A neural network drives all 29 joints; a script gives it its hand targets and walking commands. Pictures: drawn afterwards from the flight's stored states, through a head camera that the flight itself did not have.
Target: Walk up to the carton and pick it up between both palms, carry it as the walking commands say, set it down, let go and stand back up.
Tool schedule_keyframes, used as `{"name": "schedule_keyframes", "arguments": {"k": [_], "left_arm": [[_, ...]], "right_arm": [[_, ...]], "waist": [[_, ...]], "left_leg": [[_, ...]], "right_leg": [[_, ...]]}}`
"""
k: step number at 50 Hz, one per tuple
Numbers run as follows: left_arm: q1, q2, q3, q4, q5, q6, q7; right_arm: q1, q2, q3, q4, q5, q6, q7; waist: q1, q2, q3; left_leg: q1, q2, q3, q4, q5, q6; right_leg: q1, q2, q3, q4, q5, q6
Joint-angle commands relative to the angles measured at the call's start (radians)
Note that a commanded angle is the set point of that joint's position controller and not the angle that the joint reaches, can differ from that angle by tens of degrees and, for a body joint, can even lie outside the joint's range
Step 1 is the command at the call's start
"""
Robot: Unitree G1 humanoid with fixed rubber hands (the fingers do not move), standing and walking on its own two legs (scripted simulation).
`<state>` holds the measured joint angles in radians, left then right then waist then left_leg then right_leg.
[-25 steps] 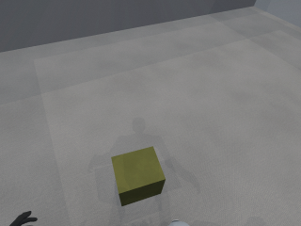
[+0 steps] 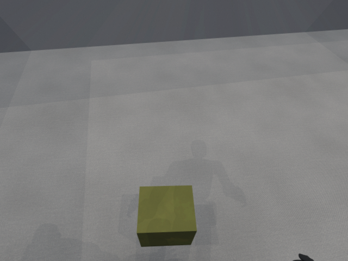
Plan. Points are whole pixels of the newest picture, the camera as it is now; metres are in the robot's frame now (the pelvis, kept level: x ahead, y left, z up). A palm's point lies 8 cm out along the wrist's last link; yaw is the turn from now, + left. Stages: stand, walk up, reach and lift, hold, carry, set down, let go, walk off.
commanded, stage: walk up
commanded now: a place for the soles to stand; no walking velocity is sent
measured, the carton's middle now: (166, 216) +0.44 +0.03 -0.62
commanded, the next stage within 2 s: reach and lift in 1.96 s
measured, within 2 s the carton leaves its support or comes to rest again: neither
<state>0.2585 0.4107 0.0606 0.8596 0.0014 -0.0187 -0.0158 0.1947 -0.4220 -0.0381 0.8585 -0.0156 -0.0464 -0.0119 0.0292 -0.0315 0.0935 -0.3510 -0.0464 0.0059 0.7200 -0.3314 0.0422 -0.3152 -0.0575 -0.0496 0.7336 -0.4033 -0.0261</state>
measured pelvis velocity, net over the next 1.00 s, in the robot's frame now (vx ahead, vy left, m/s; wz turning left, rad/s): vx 0.02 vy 0.02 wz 0.16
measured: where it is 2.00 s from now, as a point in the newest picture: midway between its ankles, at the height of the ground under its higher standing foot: outside the picture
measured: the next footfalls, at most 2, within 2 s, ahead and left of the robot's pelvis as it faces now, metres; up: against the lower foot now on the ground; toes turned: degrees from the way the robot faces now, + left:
none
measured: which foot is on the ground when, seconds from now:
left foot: down 0.00-1.00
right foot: down 0.00-1.00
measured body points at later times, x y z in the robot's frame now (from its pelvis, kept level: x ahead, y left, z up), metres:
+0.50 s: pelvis +0.01 +0.01 +0.00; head +0.04 +0.01 +0.45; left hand +0.06 +0.36 -0.10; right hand +0.17 -0.29 -0.11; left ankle +0.03 +0.11 -0.71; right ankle +0.01 -0.13 -0.71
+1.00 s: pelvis +0.02 +0.02 +0.03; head +0.03 +0.02 +0.48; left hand +0.05 +0.34 -0.09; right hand +0.19 -0.26 -0.09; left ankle +0.03 +0.11 -0.71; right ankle +0.02 -0.12 -0.71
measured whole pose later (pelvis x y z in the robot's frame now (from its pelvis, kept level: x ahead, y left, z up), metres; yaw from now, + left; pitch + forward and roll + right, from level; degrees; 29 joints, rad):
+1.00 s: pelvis +0.02 +0.02 +0.03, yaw +9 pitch -2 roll +0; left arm 0.12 0.39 0.01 1.06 0.01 -0.05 0.01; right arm 0.03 -0.37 -0.01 1.09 -0.01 -0.01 0.02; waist 0.02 0.00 0.05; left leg -0.20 -0.06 -0.05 0.41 -0.19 0.04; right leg -0.11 -0.04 -0.03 0.38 -0.24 0.03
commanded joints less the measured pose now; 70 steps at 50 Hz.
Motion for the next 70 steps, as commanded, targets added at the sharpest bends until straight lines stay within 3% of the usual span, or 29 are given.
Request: {"name": "schedule_keyframes", "arguments": {"k": [1, 2, 3, 6, 9, 11, 12, 13, 15, 17, 20, 21, 22, 23, 24, 26, 28, 30, 31, 33, 35, 36, 40, 49, 51, 53, 63, 66, 70], "left_arm": [[0.007, 0.317, 0.068, -0.060, 0.031, -0.061, 0.034], [-0.036, 0.343, 0.076, -0.058, 0.020, -0.053, 0.032], [-0.040, 0.291, 0.063, -0.057, 0.015, -0.052, 0.031], [-0.006, 0.279, 0.052, -0.044, 0.004, -0.053, 0.047], [-0.038, 0.257, 0.044, -0.056, -0.004, -0.038, 0.042], [-0.054, 0.232, 0.042, -0.067, -0.017, -0.038, 0.045], [-0.054, 0.224, 0.036, -0.056, -0.015, -0.037, 0.050], [-0.059, 0.237, 0.041, -0.057, -0.007, -0.034, 0.052], [-0.040, 0.272, 0.047, -0.043, 0.006, -0.033, 0.056], [-0.079, 0.297, 0.048, -0.047, 0.013, -0.031, 0.053], [-0.144, 0.279, 0.040, -0.051, 0.017, -0.026, 0.046], [-0.149, 0.257, 0.033, -0.058, 0.012, -0.020, 0.042], [-0.168, 0.210, 0.028, -0.062, -0.010, -0.014, 0.037], [-0.174, 0.205, 0.022, -0.046, -0.007, -0.011, 0.040], [-0.162, 0.209, 0.022, -0.028, -0.007, -0.008, 0.041], [-0.075, 0.194, 0.013, 0.014, -0.014, -0.014, 0.041], [0.007, 0.177, 0.007, 0.065, -0.010, -0.034, 0.047], [-0.086, 0.245, 0.018, 0.062, 0.020, -0.050, 0.049], [-0.137, 0.263, 0.022, 0.058, 0.014, -0.052, 0.041], [-0.174, 0.221, 0.009, 0.056, 0.007, -0.047, 0.034], [-0.152, 0.197, -0.002, 0.082, 0.004, -0.044, 0.035], [-0.140, 0.193, -0.001, 0.097, 0.002, -0.046, 0.036], [-0.153, 0.204, -0.005, 0.127, 0.006, -0.054, 0.037], [-0.165, 0.191, -0.019, 0.154, 0.009, -0.041, 0.035], [-0.170, 0.198, -0.017, 0.160, 0.001, -0.040, 0.043], [-0.171, 0.198, -0.017, 0.168, -0.004, -0.038, 0.044], [-0.188, 0.193, -0.017, 0.151, 0.005, -0.025, 0.044], [-0.175, 0.199, -0.014, 0.158, 0.006, -0.025, 0.044], [-0.177, 0.201, -0.013, 0.158, 0.013, -0.025, 0.041]], "right_arm": [[-0.024, -0.146, -0.027, -0.062, 0.013, 0.021, 0.011], [-0.031, -0.205, -0.056, -0.033, 0.008, 0.030, 0.004], [-0.035, -0.209, -0.046, -0.019, 0.012, 0.027, 0.008], [-0.044, -0.180, -0.041, -0.014, 0.013, 0.022, 0.012], [-0.034, -0.205, -0.055, -0.004, -0.002, 0.017, 0.017], [-0.055, -0.235, -0.061, 0.001, 0.008, 0.022, 0.021], [-0.071, -0.223, -0.060, -0.001, 0.011, 0.026, 0.018], [-0.076, -0.205, -0.051, -0.002, 0.019, 0.035, 0.016], [-0.107, -0.200, -0.049, 0.002, 0.021, 0.049, 0.015], [-0.104, -0.198, -0.050, 0.017, 0.017, 0.058, 0.017], [-0.053, -0.201, -0.051, 0.040, 0.007, 0.046, 0.029], [-0.049, -0.233, -0.063, 0.037, -0.004, 0.037, 0.030], [-0.064, -0.267, -0.066, 0.038, -0.009, 0.030, 0.024], [-0.063, -0.281, -0.064, 0.034, -0.003, 0.026, 0.021], [-0.070, -0.273, -0.067, 0.045, -0.005, 0.023, 0.017], [-0.133, -0.233, -0.045, 0.033, -0.012, 0.020, 0.008], [-0.189, -0.183, -0.028, 0.024, 0.004, 0.024, 0.008], [-0.169, -0.126, -0.009, 0.037, 0.018, 0.025, 0.020], [-0.158, -0.155, -0.018, 0.060, 0.005, 0.030, 0.020], [-0.148, -0.157, -0.021, 0.091, -0.003, 0.025, 0.022], [-0.166, -0.159, -0.018, 0.106, 0.004, 0.020, 0.024], [-0.191, -0.155, -0.013, 0.110, 0.000, 0.021, 0.025], [-0.185, -0.146, -0.007, 0.146, 0.008, 0.019, 0.025], [-0.204, -0.139, -0.007, 0.178, 0.004, 0.019, 0.018], [-0.213, -0.136, -0.004, 0.173, 0.005, 0.029, 0.015], [-0.211, -0.140, -0.008, 0.173, 0.012, 0.030, 0.015], [-0.227, -0.153, -0.017, 0.167, 0.005, 0.048, 0.023], [-0.218, -0.147, -0.018, 0.166, 0.000, 0.046, 0.025], [-0.221, -0.141, -0.020, 0.165, 0.002, 0.049, 0.028]], "waist": [[-0.013, -0.090, -0.042], [-0.004, -0.119, -0.018], [-0.007, -0.061, -0.027], [-0.003, -0.113, -0.070], [-0.014, -0.092, -0.132], [-0.016, -0.043, -0.188], [-0.015, -0.026, -0.217], [-0.015, -0.057, -0.212], [0.014, -0.064, -0.168], [0.000, -0.106, -0.079], [-0.049, -0.059, -0.074], [-0.051, 0.034, -0.074], [-0.057, 0.137, -0.076], [-0.060, 0.190, -0.090], [-0.049, 0.159, -0.078], [-0.007, 0.161, -0.114], [0.038, 0.158, -0.159], [0.005, 0.021, -0.128], [-0.023, 0.008, -0.096], [-0.044, 0.066, -0.100], [-0.020, 0.085, -0.103], [-0.015, 0.051, -0.115], [-0.029, 0.046, -0.115], [-0.012, 0.038, -0.131], [-0.011, 0.045, -0.121], [-0.011, 0.045, -0.146], [-0.014, 0.023, -0.140], [-0.015, 0.076, -0.142], [-0.017, 0.060, -0.112]], "left_leg": [[-0.113, -0.011, -0.091, 0.077, 0.084, -0.017], [-0.050, 0.018, -0.081, 0.142, -0.155, -0.023], [-0.064, 0.035, -0.100, 0.107, -0.200, -0.009], [-0.095, 0.046, -0.062, 0.042, -0.088, 0.003], [0.142, 0.066, -0.105, -0.056, 0.431, 0.035], [0.197, 0.105, -0.165, 0.003, 0.577, 0.082], [0.184, 0.119, -0.171, 0.023, 0.566, 0.105], [0.129, 0.100, -0.155, 0.032, 0.513, 0.090], [0.002, 0.051, -0.094, 0.076, 0.346, 0.030], [-0.014, 0.057, -0.055, 0.095, 0.097, 0.001], [0.112, 0.065, -0.096, -0.052, 0.105, 0.020], [0.150, 0.094, -0.200, -0.137, 0.160, 0.048], [0.113, 0.181, -0.393, -0.257, 0.152, 0.137], [0.078, 0.259, -0.547, -0.328, 0.171, 0.221], [0.082, 0.277, -0.582, -0.356, 0.121, 0.240], [0.149, 0.264, -0.488, -0.326, 0.188, 0.200], [0.095, 0.234, -0.359, -0.264, 0.301, 0.127], [0.002, 0.122, -0.216, -0.218, 0.194, 0.019], [0.060, 0.073, -0.166, -0.207, 0.129, 0.001], [0.163, 0.097, -0.182, -0.274, 0.145, 0.010], [0.140, 0.141, -0.247, -0.345, 0.097, 0.033], [0.136, 0.147, -0.247, -0.342, 0.117, 0.036], [0.177, 0.113, -0.186, -0.332, 0.256, -0.001], [0.215, 0.139, -0.187, -0.396, 0.279, 0.002], [0.240, 0.153, -0.154, -0.366, 0.493, -0.006], [0.271, 0.152, -0.143, -0.359, 0.513, -0.007], [0.243, 0.161, -0.148, -0.414, 0.306, -0.001], [0.250, 0.165, -0.152, -0.418, 0.263, 0.000], [0.214, 0.165, -0.149, -0.427, 0.205, -0.003]], "right_leg": [[0.075, -0.307, 0.427, -0.422, 0.149, -0.139], [0.033, -0.373, 0.404, -0.330, 0.368, -0.225], [0.081, -0.354, 0.347, -0.275, 0.513, -0.224], [0.213, -0.297, 0.206, -0.186, 0.831, -0.160], [0.088, -0.180, 0.043, -0.080, 0.724, -0.048], [0.046, -0.097, -0.005, -0.077, 0.503, -0.003], [0.087, -0.099, 0.013, -0.080, 0.459, -0.003], [0.121, -0.118, 0.028, -0.115, 0.419, -0.026], [0.188, -0.234, 0.108, -0.199, 0.380, -0.109], [0.106, -0.326, 0.146, -0.241, 0.407, -0.177], [-0.018, -0.248, 0.053, -0.196, 0.169, -0.110], [-0.059, -0.180, 0.021, -0.126, 0.086, -0.062], [-0.070, -0.031, -0.042, 0.016, -0.014, 0.004], [-0.046, 0.012, 0.006, 0.047, -0.132, 0.014], [-0.058, 0.023, 0.040, 0.073, -0.211, 0.015], [-0.053, 0.003, 0.065, 0.020, -0.146, 0.001], [0.113, 0.000, 0.055, -0.213, 0.091, -0.007], [0.182, -0.115, 0.208, -0.365, 0.115, -0.053], [0.110, -0.154, 0.248, -0.364, 0.109, -0.075], [0.065, -0.104, 0.157, -0.322, 0.141, -0.045], [0.103, -0.051, 0.102, -0.336, 0.096, -0.010], [0.120, -0.047, 0.100, -0.353, 0.118, -0.009], [0.157, -0.081, 0.125, -0.401, 0.252, -0.023], [0.204, -0.073, 0.084, -0.417, 0.270, -0.005], [0.200, -0.092, 0.106, -0.400, 0.449, -0.006], [0.226, -0.092, 0.103, -0.414, 0.507, 0.003], [0.190, -0.063, 0.110, -0.407, 0.321, -0.008], [0.173, -0.059, 0.115, -0.405, 0.298, -0.010], [0.159, -0.065, 0.140, -0.409, 0.284, -0.015]]}}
